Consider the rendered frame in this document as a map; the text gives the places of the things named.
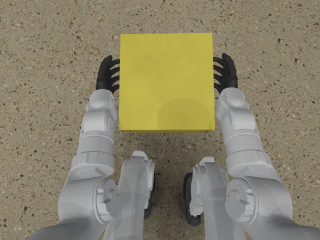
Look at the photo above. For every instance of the right robot upper arm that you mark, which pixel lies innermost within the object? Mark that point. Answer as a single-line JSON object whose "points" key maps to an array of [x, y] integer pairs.
{"points": [[263, 207]]}

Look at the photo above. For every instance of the robot right shin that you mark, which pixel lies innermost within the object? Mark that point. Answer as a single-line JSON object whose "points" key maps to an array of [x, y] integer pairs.
{"points": [[196, 206]]}

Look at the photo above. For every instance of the robot right forearm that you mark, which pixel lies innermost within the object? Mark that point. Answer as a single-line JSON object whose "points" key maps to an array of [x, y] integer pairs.
{"points": [[245, 153]]}

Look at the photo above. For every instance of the left robot hand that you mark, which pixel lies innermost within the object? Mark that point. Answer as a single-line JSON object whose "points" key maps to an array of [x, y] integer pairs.
{"points": [[104, 80]]}

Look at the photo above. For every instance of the carton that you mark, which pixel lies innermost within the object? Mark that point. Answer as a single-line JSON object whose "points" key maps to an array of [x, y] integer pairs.
{"points": [[166, 83]]}

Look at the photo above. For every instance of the right robot thigh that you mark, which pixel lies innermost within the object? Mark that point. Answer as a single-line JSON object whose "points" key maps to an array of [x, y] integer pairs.
{"points": [[210, 184]]}

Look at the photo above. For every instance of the right robot hand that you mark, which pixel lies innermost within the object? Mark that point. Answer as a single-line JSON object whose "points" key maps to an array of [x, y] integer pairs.
{"points": [[229, 77]]}

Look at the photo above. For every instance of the robot left forearm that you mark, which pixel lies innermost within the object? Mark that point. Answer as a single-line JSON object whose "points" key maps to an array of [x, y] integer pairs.
{"points": [[95, 149]]}

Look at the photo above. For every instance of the left robot upper arm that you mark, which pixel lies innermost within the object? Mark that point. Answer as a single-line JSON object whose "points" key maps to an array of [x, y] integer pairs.
{"points": [[85, 208]]}

